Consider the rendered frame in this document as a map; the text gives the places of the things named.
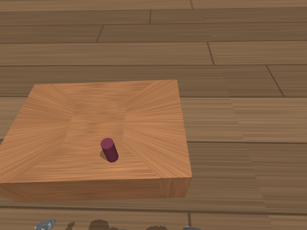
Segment left robot hand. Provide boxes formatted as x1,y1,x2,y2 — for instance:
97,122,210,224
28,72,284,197
34,219,56,230

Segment can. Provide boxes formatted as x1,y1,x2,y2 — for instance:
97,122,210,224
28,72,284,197
101,138,118,162

